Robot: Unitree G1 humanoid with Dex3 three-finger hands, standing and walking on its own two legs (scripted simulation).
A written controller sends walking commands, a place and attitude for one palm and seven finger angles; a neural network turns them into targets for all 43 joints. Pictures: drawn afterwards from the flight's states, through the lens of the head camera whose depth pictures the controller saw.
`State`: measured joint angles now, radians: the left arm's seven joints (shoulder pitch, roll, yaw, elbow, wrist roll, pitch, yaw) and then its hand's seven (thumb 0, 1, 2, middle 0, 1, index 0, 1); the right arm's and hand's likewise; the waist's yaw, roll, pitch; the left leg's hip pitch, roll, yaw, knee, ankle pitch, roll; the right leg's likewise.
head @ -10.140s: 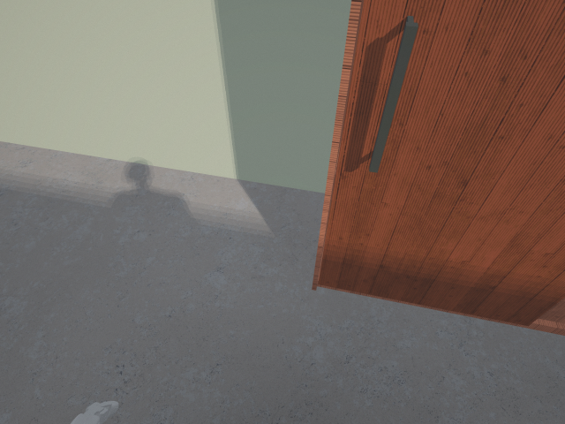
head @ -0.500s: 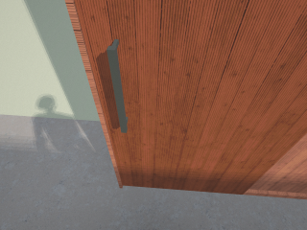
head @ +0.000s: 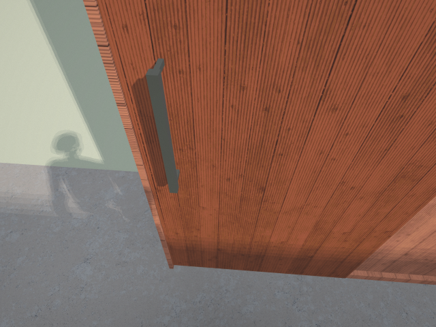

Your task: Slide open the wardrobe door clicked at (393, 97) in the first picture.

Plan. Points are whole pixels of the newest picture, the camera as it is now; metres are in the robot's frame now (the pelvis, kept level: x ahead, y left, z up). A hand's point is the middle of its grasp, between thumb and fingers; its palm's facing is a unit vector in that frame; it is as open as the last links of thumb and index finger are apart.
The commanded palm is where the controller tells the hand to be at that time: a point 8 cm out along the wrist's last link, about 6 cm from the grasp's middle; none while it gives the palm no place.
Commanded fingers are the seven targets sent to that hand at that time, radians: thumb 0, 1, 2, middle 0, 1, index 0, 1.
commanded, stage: look again from close up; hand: left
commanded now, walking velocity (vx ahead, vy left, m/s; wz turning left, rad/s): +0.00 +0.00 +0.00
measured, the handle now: (168, 136) +0.46 +0.14 +0.09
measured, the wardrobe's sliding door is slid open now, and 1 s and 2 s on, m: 0.00 0.00 0.00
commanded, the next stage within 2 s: raise the hand with hooked fingers in 0.42 s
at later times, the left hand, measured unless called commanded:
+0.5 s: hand out of the picture +0.01 +0.17 -0.17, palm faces +0.01 -0.98 -0.20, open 7.4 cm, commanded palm none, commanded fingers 0.00 0.90 0.90 -0.20 -0.30 -0.20 -0.30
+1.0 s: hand out of the picture +0.12 +0.20 -0.04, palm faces +0.16 -0.99 +0.01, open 8.9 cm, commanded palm +0.13 +0.25 -0.01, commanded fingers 0.00 0.32 0.65 -0.24 -0.68 -0.24 -0.68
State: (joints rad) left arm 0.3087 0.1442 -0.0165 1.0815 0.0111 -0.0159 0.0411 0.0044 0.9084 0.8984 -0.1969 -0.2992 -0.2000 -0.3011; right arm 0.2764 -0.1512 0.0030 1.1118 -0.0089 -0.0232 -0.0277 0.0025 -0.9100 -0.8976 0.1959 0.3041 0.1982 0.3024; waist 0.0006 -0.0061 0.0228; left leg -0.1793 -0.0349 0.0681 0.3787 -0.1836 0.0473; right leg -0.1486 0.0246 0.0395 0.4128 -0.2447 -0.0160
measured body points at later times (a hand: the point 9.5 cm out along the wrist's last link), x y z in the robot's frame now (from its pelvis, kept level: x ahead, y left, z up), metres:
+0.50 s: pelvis +0.01 -0.01 +0.00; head +0.02 -0.01 +0.45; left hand +0.01 +0.22 -0.16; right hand +0.02 -0.24 -0.16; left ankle +0.01 +0.09 -0.74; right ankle -0.01 -0.11 -0.74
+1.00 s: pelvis -0.01 -0.02 -0.06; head +0.01 +0.00 +0.39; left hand +0.11 +0.25 -0.04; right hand +0.24 -0.26 -0.08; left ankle +0.02 +0.09 -0.74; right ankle -0.01 -0.11 -0.74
